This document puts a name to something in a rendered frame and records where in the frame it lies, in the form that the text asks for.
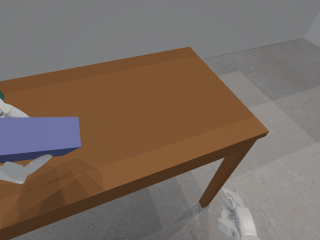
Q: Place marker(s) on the robot left hand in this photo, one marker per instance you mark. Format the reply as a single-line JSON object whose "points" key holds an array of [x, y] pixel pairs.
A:
{"points": [[14, 172]]}

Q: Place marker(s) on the sponge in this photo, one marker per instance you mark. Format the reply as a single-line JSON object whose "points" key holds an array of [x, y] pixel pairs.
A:
{"points": [[27, 138]]}

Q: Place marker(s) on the table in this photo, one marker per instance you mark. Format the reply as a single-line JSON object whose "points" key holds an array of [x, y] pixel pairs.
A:
{"points": [[142, 120]]}

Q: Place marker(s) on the robot right hand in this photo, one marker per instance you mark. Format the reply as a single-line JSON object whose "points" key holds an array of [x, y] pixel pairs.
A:
{"points": [[240, 222]]}

